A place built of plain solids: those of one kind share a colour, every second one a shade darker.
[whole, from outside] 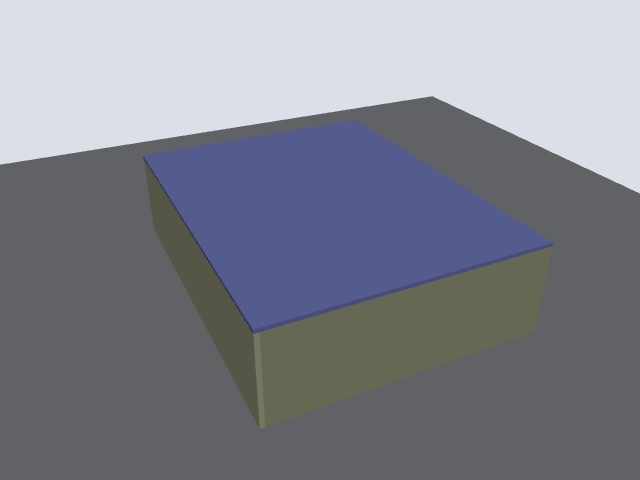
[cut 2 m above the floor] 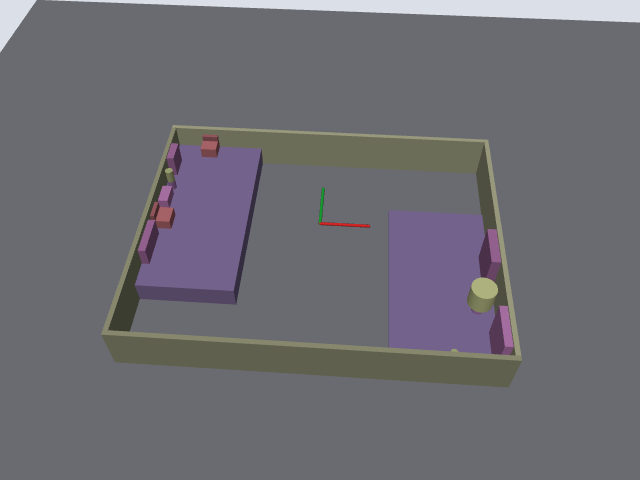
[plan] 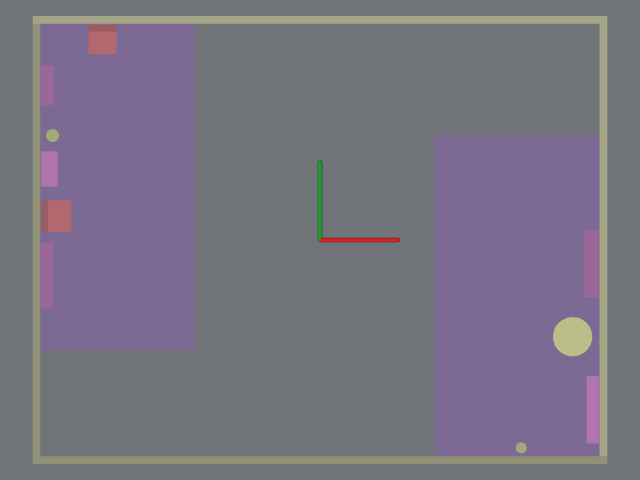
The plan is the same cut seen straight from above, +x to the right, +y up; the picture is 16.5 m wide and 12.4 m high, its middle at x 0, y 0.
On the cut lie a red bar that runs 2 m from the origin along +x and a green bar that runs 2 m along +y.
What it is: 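A loft; one open main floor with 2 platforms, their free sides bare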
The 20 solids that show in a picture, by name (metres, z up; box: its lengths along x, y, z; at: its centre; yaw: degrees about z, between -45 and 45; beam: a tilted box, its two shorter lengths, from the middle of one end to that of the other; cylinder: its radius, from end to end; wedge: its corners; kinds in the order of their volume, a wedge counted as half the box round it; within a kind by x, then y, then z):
{
 "wall_1": {"box": [0.2, 11.17, 3.95], "at": [-7.32, 0.0, 1.93]},
 "wall_2": {"box": [14.84, 0.2, 3.95], "at": [0.0, -5.69, 1.93]},
 "wall_3": {"box": [14.84, 0.2, 3.95], "at": [0.0, 5.69, 1.93]},
 "wall_4": {"box": [0.2, 11.17, 3.95], "at": [7.32, 0.0, 1.93]},
 "floor_1": {"box": [3.99, 8.43, 1.01], "at": [-5.22, 1.37, 0.45]},
 "floor_2": {"box": [4.25, 8.31, 0.2], "at": [5.1, -1.43, 0.05]},
 "roof_1": {"box": [14.84, 11.57, 0.16], "at": [0.0, 0.0, 3.98]},
 "case_1": {"box": [0.31, 1.67, 0.85], "at": [-7.05, -0.91, 1.38]},
 "case_2": {"box": [0.32, 1.02, 2.07], "at": [-7.04, 3.99, 1.99]},
 "case_3": {"box": [0.43, 0.92, 0.48], "at": [-6.99, 1.83, 1.2]},
 "case_4": {"box": [0.38, 1.71, 2.23], "at": [7.01, -0.62, 1.27]},
 "case_5": {"box": [0.31, 1.74, 2.14], "at": [7.05, -4.39, 1.22]},
 "bush_1": {"cylinder": 0.17, "from": [-6.91, 2.7, 1.42], "to": [-6.91, 2.7, 2.51]},
 "bush_2": {"cylinder": 0.14, "from": [5.2, -5.37, 0.72], "to": [5.2, -5.37, 1.59]},
 "bush_3": {"cylinder": 0.51, "from": [6.53, -2.5, 0.71], "to": [6.53, -2.5, 1.65]},
 "chair_1": {"box": [0.17, 0.82, 0.78], "at": [-7.12, 0.61, 1.35]},
 "chair_2": {"box": [0.61, 0.82, 0.46], "at": [-6.73, 0.61, 1.19]},
 "chair_3": {"box": [0.73, 0.59, 0.5], "at": [-5.62, 5.09, 1.21]},
 "chair_4": {"box": [0.73, 0.18, 0.75], "at": [-5.62, 5.48, 1.33]},
 "pot_1": {"cylinder": 0.17, "from": [-6.91, 2.7, 0.96], "to": [-6.91, 2.7, 1.42]}
}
